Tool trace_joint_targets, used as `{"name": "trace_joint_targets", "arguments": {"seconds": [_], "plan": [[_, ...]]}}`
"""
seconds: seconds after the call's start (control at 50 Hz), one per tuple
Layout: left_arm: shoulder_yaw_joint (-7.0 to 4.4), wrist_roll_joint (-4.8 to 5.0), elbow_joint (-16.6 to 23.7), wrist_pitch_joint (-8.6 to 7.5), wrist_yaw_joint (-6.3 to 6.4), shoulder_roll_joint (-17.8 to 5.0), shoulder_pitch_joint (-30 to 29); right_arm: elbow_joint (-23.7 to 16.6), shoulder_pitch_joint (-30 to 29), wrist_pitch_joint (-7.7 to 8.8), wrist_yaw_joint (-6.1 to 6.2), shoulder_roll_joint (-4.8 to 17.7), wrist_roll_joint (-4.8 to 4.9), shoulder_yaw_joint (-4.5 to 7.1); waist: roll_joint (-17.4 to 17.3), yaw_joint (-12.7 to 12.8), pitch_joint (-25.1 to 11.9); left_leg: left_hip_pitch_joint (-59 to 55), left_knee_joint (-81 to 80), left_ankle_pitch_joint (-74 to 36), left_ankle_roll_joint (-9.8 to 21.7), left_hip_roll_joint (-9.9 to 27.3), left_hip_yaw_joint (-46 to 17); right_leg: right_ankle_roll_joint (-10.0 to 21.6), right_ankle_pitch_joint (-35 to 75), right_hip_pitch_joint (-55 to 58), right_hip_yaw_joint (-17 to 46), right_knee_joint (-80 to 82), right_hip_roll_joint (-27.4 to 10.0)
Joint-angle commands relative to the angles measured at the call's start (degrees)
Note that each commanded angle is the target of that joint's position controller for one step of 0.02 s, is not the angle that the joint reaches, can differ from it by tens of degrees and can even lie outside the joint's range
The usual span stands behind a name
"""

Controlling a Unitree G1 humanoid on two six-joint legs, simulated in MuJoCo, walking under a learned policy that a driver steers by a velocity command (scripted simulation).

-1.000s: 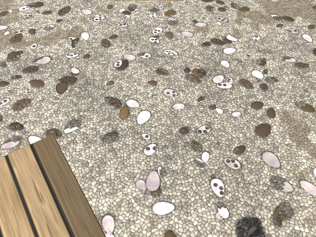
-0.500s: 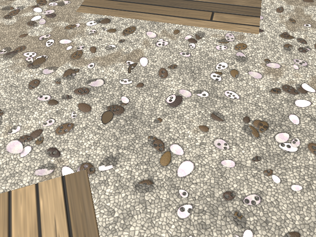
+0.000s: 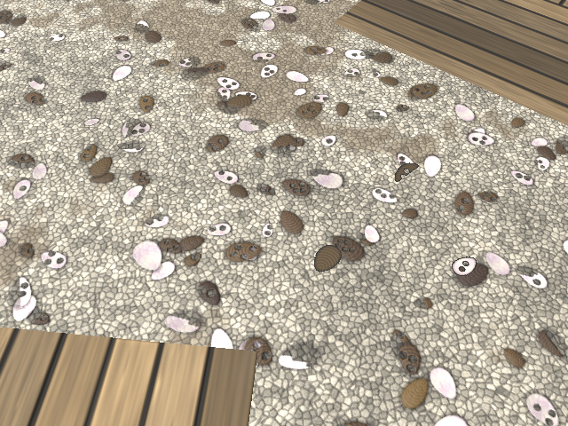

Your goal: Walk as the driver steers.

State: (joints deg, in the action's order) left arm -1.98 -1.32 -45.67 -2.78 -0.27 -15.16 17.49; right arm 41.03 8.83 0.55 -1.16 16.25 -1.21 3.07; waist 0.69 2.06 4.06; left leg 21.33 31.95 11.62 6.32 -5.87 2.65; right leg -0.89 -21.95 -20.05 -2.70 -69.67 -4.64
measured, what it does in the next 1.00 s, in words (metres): walks ahead, turning left: right foot, then left foot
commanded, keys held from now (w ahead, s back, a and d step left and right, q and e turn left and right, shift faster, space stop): w+q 0.30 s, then w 0.52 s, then no key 0.10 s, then e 0.08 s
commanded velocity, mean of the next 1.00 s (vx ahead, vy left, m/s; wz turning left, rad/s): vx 0.47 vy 0.00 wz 0.31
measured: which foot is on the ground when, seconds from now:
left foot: down 0.00-0.44, up 0.46-0.90, down 0.92-1.00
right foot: up 0.00-0.40, down 0.42-0.92, up 0.94-1.00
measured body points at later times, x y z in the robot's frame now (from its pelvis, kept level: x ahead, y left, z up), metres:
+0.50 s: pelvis +0.29 -0.02 +0.00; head +0.32 -0.02 +0.45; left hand +0.41 +0.26 -0.09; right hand +0.36 -0.30 -0.13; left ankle +0.10 +0.04 -0.65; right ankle +0.39 -0.10 -0.73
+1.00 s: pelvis +0.52 +0.07 +0.01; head +0.55 +0.10 +0.45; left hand +0.43 +0.31 -0.15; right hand +0.77 -0.10 -0.09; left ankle +0.58 +0.16 -0.73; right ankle +0.42 -0.08 -0.65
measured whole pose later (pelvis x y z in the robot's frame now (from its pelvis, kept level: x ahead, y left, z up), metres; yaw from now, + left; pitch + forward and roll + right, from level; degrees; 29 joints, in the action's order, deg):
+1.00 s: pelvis +0.52 +0.07 +0.01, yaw +15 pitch +1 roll -1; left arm -1.8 0.5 -53.2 -2.6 0.7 -13.2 22.6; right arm 44.6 4.1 4.1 -0.4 12.7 -1.6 0.4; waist 0.9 3.3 3.5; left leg 22.2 30.4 9.2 4.2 -0.6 4.2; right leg 1.7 -28.9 -13.5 0.4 -57.4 1.9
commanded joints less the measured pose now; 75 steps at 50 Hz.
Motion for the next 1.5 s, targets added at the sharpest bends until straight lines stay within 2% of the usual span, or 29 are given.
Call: {"name": "trace_joint_targets", "arguments": {"seconds": [0.02,0.12,0.3,0.36,0.4,0.42,0.44,0.46,0.48,0.5,0.54,0.62,0.74,0.82,0.86,0.9,0.92,0.94,0.96,1.0,1.02,1.1,1.22,1.36,1.42,1.44,1.46,1.48,1.5], "plan": [[-1.26,-1.37,5.2,-0.07,-0.15,-6.5,0.8,-1.0,6.0,1.1,1.1,7.0,0.89,2.15,-1.4,-0.8,-5.6,-15.7,-16.5,-20.3,10.0,15.5,-20.8,-0.4,2.1,-14.1,4.2,2.5,-2.9],[-1.05,-1.51,7.1,2.02,-0.82,-4.8,-4.9,0.7,10.0,2.54,0.6,8.4,0.98,2.56,-2.3,-1.5,-3.4,-11.3,-20.2,-17.1,9.7,12.1,-19.2,-2.4,9.7,-16.2,2.7,12.0,-1.9],[-0.21,-0.53,12.7,0.65,-1.38,-4.7,-21.7,3.4,19.4,2.49,1.48,9.2,0.48,2.92,-4.2,-7.7,-1.4,-20.9,-15.0,-24.0,7.0,12.4,-23.5,-1.4,19.3,-18.6,3.3,31.7,2.6],[-0.52,-0.43,11.5,-0.03,-1.1,-5.7,-16.9,3.4,17.0,2.66,2.05,9.6,0.37,2.77,-5.4,-4.8,-2.1,-19.5,-12.3,-29.1,4.1,13.3,-23.6,1.3,16.7,-7.0,2.9,37.8,4.3],[-1.72,-0.72,7.7,-0.87,-0.01,-7.8,-4.9,4.1,15.7,3.17,1.66,9.7,0.56,2.51,-3.2,1.0,-7.5,-17.5,1.1,-39.6,1.7,9.9,-20.2,3.9,15.1,9.6,1.3,42.5,6.5],[-2.52,-1.54,6.6,-1.52,0.84,-10.6,3.3,3.5,15.9,3.61,1.26,7.5,0.81,1.81,0.0,4.5,-13.7,-11.0,14.6,-29.3,0.5,6.9,-17.6,6.5,9.1,22.2,9.3,43.7,-1.6],[-3.91,-2.65,6.2,-1.36,1.26,-16.6,8.0,2.4,22.5,3.69,1.21,2.1,2.47,0.76,12.5,2.5,-21.6,5.0,33.8,4.8,-2.2,-2.0,-11.2,13.5,3.3,37.3,35.5,46.9,-17.9],[-3.94,-0.94,5.4,-0.56,0.62,-14.6,6.1,3.5,23.4,3.41,1.48,5.7,0.59,1.07,11.6,0.9,-20.0,11.9,39.7,17.4,-2.0,-1.9,-11.4,15.9,-1.1,33.3,48.8,53.4,-19.9],[-2.95,-0.22,6.0,-0.41,0.35,-9.8,1.0,3.8,19.0,2.98,1.39,6.5,-0.24,1.28,4.4,-0.6,-10.3,13.7,41.4,12.4,-1.9,1.5,-11.9,15.2,-4.9,24.6,40.8,54.3,-17.7],[-2.11,-0.13,5.9,-0.63,-0.01,-6.3,-2.0,3.2,14.4,2.96,0.88,6.1,-0.56,0.98,0.3,-0.7,-5.7,12.9,38.7,8.8,-1.9,3.3,-11.1,13.9,-0.9,18.3,32.4,55.3,-14.4],[-1.34,-0.14,4.1,-1.23,0.01,-4.4,-2.5,2.6,11.9,2.2,-0.04,4.8,-1.06,0.73,3.0,-2.3,-2.5,10.2,33.6,6.8,-2.3,5.7,-9.8,10.6,10.4,12.0,21.0,57.5,-8.5],[-1.76,0.7,1.0,-3.11,-0.7,-5.7,1.1,2.6,10.4,1.36,-0.73,3.4,-1.42,0.09,4.6,-3.3,-3.3,11.8,29.8,4.3,-3.6,6.4,-7.6,12.6,23.8,12.6,14.5,59.2,-7.9],[-1.77,1.02,-2.5,-2.75,-0.89,-6.0,5.6,-1.6,-5.1,1.91,-1.72,0.3,-0.91,-2.1,4.4,0.0,-1.0,10.9,9.2,-7.7,-5.4,8.9,-0.8,11.2,28.7,12.5,6.3,61.5,-4.5],[-2.06,0.75,-4.6,-2.32,-0.58,-7.6,8.8,-2.5,-9.1,2.12,-1.25,1.6,-0.6,-2.05,4.2,0.8,-0.6,7.5,2.6,-7.1,-3.9,7.8,0.5,10.5,32.6,16.7,7.0,59.0,-7.4],[-1.93,0.53,-5.6,-1.79,-0.21,-7.5,8.7,-1.6,-7.0,2.62,-0.67,1.8,-0.98,-1.88,3.9,-0.4,-0.9,3.8,-0.6,-4.8,-2.4,6.0,0.8,9.3,44.7,19.4,6.1,53.4,-7.5],[-1.53,1.28,-6.3,-1.45,0.18,-6.8,8.5,2.9,4.8,4.0,0.28,3.1,-2.17,-1.1,1.8,-5.3,-7.3,-12.0,-7.6,-11.7,-0.1,4.2,1.1,6.4,52.6,18.0,3.1,38.3,-3.6],[-0.89,1.7,-4.6,-1.72,0.38,-5.2,8.2,4.6,12.9,4.61,0.99,6.5,-3.18,-0.24,-1.8,-8.1,-14.1,-26.1,-5.3,-24.2,2.1,14.1,-7.8,4.7,35.6,8.9,1.6,25.9,-1.2],[0.8,3.61,-4.2,-1.35,0.51,1.4,16.8,4.9,15.5,3.96,1.39,11.9,-2.65,1.33,-15.7,-6.1,-23.8,-42.0,-4.1,-46.3,12.6,33.1,-28.5,2.5,-8.9,-7.2,-1.6,4.6,7.7],[-1.3,1.95,-5.8,-0.2,1.68,-5.8,13.6,5.1,16.1,3.22,1.28,9.5,0.75,1.38,-7.0,-7.6,-23.7,-36.6,-5.4,-52.7,13.1,31.3,-28.2,2.8,-12.6,-8.5,5.2,-0.9,7.9],[-1.11,1.57,-4.9,0.23,1.56,-3.6,7.8,4.5,6.8,3.51,1.52,2.9,0.66,-0.68,-5.0,-3.7,-10.7,-24.2,-9.7,-50.3,8.5,25.9,-15.5,2.9,-7.0,-10.4,6.5,2.6,3.7],[-1.4,0.99,-5.1,0.94,1.3,-3.5,6.5,4.6,4.9,3.67,1.83,1.2,0.58,-1.22,-5.2,-2.5,-7.7,-19.6,-11.9,-47.2,6.2,23.7,-12.1,2.6,-4.6,-9.0,6.4,5.1,2.6],[-2.04,0.06,-5.3,3.73,0.24,-1.8,8.0,4.8,3.2,4.14,2.51,3.0,0.62,-0.68,-5.6,1.0,-8.6,-11.7,-15.2,-46.1,5.7,21.6,-4.0,0.6,1.5,-3.3,3.8,5.1,3.9],[-1.96,-0.43,-1.2,5.69,-0.43,-1.0,-1.1,5.8,4.2,2.66,3.43,3.3,0.08,-0.22,-7.5,-0.5,-5.9,-9.6,-16.9,-26.9,5.8,21.1,1.5,0.1,7.1,-5.7,1.5,16.7,2.0],[-2.07,-0.14,3.0,6.28,-1.18,-2.2,-6.3,6.3,6.2,0.25,2.84,6.7,-0.46,1.56,-7.4,-3.1,-5.5,-12.4,-12.3,-16.2,5.8,25.1,0.9,2.5,-0.4,-1.8,-1.9,28.1,2.9],[-2.25,0.04,3.4,4.86,-1.01,-2.6,-3.9,6.8,6.6,-0.89,3.0,7.6,-0.35,2.35,-3.6,-1.3,-6.1,-10.3,-3.7,-9.1,0.4,23.3,3.8,4.5,7.8,6.8,-1.2,43.3,4.1],[-3.3,-0.57,3.0,3.95,-0.35,-7.0,-1.8,6.6,9.0,-1.31,2.7,5.3,-0.68,1.98,7.1,-1.5,-6.8,-5.1,8.0,0.1,-3.6,18.4,8.1,6.3,15.1,11.8,10.1,51.2,-3.0],[-5.3,-0.17,3.9,3.74,0.05,-15.3,-0.6,2.6,6.2,-1.69,2.9,1.0,0.25,0.8,19.6,-0.8,-4.6,11.0,19.1,24.4,-8.0,6.1,9.0,15.5,37.2,15.6,31.7,53.1,-17.7],[-5.74,0.45,2.1,4.08,0.53,-14.1,4.6,2.5,2.3,-2.62,3.36,3.4,-0.45,1.04,10.4,2.7,-6.2,12.2,28.8,26.5,-8.3,6.5,0.1,20.6,40.6,15.8,29.3,51.7,-17.9],[-4.96,0.75,2.2,4.44,0.97,-11.5,2.2,2.7,2.6,-2.91,3.11,3.2,0.17,1.19,7.0,0.5,-5.2,12.6,31.8,22.1,-8.4,7.2,-2.4,20.0,38.6,14.1,24.2,51.2,-14.4]]}}
Velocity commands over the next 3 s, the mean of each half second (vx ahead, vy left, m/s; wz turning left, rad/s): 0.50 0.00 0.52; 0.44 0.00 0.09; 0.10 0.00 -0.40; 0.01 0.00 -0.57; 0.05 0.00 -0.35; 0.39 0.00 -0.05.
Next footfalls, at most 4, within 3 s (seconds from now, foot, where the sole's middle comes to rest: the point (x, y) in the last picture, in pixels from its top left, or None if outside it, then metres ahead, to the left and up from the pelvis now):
0.42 right None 0.42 -0.09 -0.76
0.92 left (227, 348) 0.61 0.18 -0.76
1.44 right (309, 343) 0.63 -0.02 -0.76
1.92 left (231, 336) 0.64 0.17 -0.76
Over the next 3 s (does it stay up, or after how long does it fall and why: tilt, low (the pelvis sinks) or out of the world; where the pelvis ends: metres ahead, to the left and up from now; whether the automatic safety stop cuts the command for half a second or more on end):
stays up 0.75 0.05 0.02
